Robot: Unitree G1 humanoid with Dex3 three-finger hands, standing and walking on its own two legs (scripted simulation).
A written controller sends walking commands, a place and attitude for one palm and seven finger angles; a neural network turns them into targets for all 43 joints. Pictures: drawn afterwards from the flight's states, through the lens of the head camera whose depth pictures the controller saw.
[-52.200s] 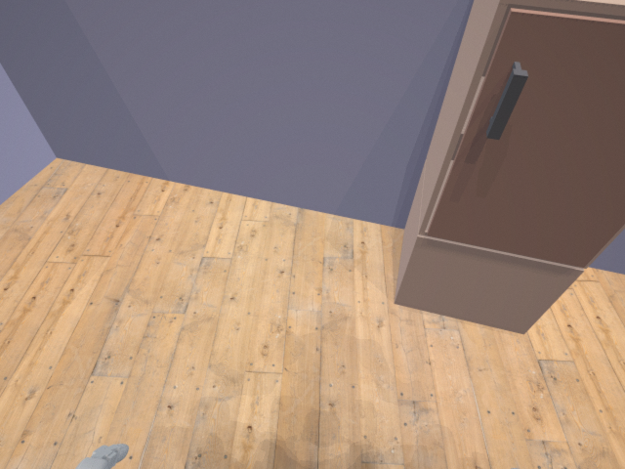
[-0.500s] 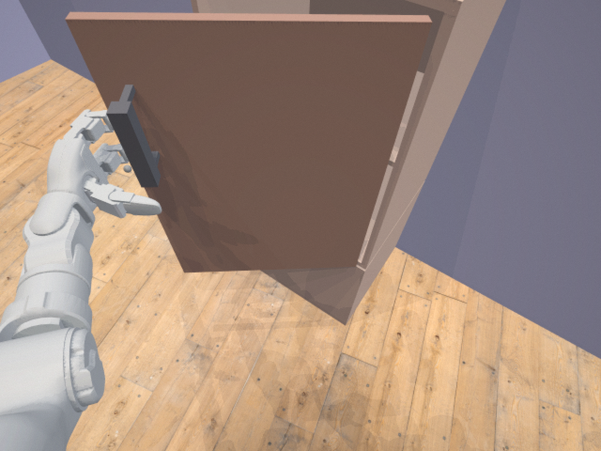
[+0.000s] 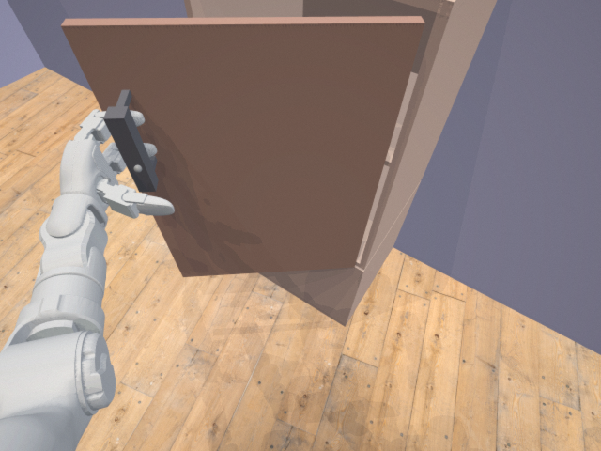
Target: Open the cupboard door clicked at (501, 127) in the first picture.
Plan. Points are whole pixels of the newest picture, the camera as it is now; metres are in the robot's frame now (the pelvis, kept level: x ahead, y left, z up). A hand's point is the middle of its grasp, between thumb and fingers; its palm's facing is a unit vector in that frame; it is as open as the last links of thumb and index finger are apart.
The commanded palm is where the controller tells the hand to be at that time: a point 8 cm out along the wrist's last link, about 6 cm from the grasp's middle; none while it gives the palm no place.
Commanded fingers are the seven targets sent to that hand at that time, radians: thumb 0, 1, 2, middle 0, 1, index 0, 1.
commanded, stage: slide the fingers in behind the handle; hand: left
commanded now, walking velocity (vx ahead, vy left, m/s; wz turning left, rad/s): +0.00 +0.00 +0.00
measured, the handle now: (137, 142) +0.51 +0.22 +0.12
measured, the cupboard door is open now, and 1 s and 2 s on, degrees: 38 39 77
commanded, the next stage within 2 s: close the thumb around the handle in 0.14 s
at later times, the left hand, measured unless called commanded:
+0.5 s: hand (143, 173) +0.45 +0.20 +0.12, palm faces +0.04 -1.00 +0.01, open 12.1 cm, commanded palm +0.42 +0.25 +0.12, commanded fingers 0.00 0.28 0.64 -0.36 -1.28 -0.36 -1.28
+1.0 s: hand (144, 172) +0.45 +0.19 +0.13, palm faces +0.06 -1.00 +0.00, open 6.0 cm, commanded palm +0.42 +0.24 +0.12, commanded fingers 0.00 0.90 0.90 -0.40 -1.35 -0.40 -1.35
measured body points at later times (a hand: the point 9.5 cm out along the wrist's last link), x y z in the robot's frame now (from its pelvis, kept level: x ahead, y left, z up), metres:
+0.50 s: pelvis -0.01 +0.00 +0.00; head +0.05 +0.01 +0.44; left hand +0.44 +0.25 +0.12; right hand +0.05 -0.26 -0.11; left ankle -0.02 +0.08 -0.72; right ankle +0.00 -0.10 -0.72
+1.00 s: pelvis -0.01 -0.01 +0.00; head +0.05 +0.00 +0.45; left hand +0.44 +0.25 +0.13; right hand +0.05 -0.27 -0.12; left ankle -0.02 +0.08 -0.72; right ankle +0.00 -0.10 -0.72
